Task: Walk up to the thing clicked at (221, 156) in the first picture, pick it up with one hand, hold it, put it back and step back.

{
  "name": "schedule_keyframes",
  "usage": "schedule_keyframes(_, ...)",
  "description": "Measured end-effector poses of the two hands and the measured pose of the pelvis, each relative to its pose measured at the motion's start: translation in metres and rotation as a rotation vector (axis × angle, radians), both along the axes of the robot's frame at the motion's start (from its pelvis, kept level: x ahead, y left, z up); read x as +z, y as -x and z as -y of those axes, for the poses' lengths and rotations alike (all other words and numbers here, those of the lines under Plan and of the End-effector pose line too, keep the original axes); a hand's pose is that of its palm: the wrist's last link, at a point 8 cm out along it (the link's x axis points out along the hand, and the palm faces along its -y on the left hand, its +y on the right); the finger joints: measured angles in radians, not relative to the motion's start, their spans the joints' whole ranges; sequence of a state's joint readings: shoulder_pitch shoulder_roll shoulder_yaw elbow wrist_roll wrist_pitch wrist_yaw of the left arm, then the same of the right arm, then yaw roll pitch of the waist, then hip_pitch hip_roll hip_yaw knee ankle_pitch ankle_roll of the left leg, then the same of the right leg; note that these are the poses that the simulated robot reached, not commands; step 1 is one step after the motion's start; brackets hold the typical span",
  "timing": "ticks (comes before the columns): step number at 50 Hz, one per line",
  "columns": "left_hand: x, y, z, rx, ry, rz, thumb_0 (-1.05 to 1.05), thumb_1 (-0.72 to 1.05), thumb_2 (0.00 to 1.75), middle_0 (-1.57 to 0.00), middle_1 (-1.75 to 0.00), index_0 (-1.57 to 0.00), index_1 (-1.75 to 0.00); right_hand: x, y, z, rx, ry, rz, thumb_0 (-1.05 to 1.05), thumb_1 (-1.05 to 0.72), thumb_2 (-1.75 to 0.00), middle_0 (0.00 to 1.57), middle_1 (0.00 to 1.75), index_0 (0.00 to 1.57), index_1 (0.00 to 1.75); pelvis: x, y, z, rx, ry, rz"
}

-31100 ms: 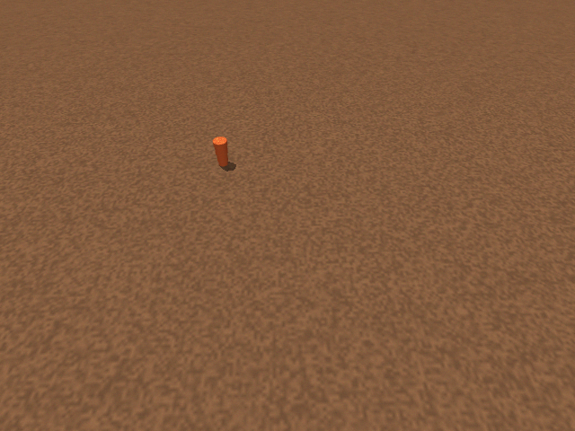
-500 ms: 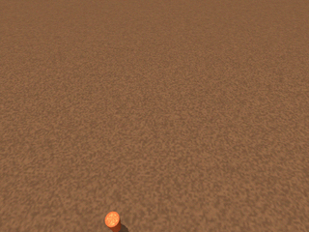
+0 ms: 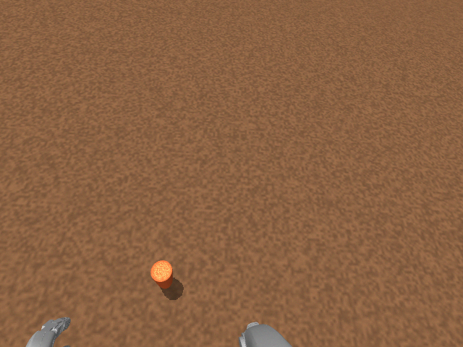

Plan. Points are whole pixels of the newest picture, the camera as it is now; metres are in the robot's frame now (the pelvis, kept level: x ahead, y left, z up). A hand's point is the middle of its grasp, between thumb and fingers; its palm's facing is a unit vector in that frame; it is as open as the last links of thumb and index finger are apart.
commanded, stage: step back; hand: left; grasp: from the side
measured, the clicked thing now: (163, 276) +0.43 +0.19 -0.69
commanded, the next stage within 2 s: none
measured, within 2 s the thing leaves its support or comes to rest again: neither
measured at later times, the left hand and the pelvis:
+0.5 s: hand out of the picture +0.01 +0.24 -0.14, palm faces -0.08 -0.92 -0.40, open 7.4 cm; pelvis -0.11 -0.01 +0.00, yaw -4 degrees
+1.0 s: hand out of the picture -0.16 +0.25 -0.16, palm faces -0.11 -0.91 -0.39, open 7.4 cm; pelvis -0.27 -0.02 -0.01, yaw -6 degrees
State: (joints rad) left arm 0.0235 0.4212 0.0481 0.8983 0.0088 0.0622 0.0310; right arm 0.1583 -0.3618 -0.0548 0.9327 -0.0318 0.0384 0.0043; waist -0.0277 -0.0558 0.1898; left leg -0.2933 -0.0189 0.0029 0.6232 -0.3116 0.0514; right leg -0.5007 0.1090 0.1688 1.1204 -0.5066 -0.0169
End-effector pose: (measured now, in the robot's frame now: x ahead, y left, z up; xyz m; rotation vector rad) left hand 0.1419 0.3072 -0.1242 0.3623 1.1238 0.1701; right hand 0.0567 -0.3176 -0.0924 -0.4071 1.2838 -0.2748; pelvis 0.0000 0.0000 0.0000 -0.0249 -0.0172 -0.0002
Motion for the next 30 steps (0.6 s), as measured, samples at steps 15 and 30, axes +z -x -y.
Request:
schedule_keyframes(15, 0.0, 0.086, 0.017, -0.056, -0.027, -0.057, 0.01, 0.9, 0.9, -0.2, -0.3, -0.2, -0.3, -0.027, 0.049, 0.007, -0.021, -0.055, 0.125, 0.01, -0.9, -0.9, 0.21, 0.3, 0.21, 0.3, -0.015, 0.064, 0.011, -0.088, 0.002, 0.022)
schedule_keyframes(30, 0.014, 0.147, 0.009, -0.03, -0.011, 0.075, 0.01, 0.9, 0.9, -0.21, -0.3, -0.21, -0.3, -0.019, 0.125, 0.004, 0.04, -0.016, 0.072, 0.01, -0.9, -0.9, 0.21, 0.3, 0.2, 0.3, -0.011, 0.138, 0.0, -0.016, -0.022, 0.007)
